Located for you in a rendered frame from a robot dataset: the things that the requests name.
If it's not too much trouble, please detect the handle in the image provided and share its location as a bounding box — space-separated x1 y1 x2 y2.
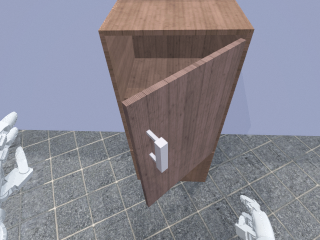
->
146 130 168 173

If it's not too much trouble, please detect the robot right hand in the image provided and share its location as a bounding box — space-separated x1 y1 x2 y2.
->
235 195 275 240

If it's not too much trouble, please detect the cupboard door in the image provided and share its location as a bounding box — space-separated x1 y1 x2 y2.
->
121 38 246 207

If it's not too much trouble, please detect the robot left hand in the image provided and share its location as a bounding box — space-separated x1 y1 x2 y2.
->
0 111 33 208

